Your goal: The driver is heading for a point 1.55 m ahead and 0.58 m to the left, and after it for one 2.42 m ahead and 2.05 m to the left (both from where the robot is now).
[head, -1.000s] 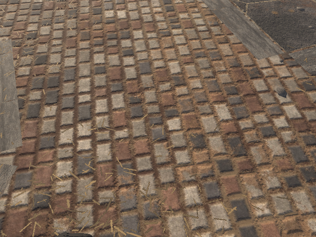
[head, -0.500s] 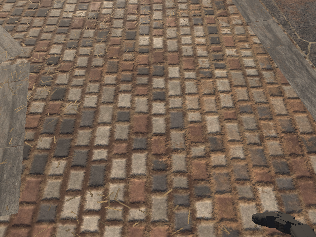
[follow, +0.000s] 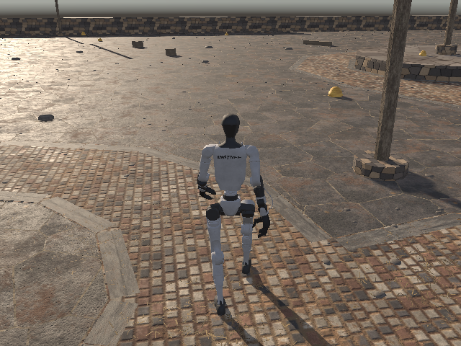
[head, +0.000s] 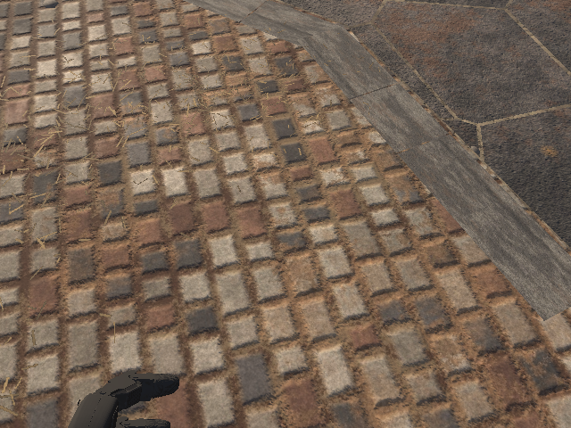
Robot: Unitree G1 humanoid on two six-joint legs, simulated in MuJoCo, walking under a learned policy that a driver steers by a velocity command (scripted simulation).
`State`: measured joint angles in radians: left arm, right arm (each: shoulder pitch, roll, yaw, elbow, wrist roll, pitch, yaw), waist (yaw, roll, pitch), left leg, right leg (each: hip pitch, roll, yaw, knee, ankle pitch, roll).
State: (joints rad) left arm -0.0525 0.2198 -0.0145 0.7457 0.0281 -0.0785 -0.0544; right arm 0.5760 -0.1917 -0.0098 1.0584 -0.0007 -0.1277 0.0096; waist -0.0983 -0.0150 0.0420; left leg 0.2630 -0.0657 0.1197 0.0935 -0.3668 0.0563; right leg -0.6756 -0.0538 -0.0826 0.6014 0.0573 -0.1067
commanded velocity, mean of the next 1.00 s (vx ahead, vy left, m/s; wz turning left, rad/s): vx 1.00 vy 0.00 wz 0.80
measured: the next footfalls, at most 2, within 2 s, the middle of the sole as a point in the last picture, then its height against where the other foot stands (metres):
right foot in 0.06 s outside the picture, level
left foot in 0.50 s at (205, 350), level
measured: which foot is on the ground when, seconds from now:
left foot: down 0.00-0.04, up 0.06-0.48, down 0.50-0.96, up 0.98-1.00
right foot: up 0.00-0.04, down 0.06-0.50, up 0.52-0.92, down 0.94-1.00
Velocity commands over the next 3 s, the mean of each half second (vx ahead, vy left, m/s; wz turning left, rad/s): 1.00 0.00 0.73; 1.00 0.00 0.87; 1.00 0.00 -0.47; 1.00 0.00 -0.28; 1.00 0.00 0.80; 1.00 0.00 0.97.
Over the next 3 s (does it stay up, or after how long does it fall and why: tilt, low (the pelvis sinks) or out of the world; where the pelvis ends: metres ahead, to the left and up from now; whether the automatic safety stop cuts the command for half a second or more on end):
stays up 2.30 1.39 0.00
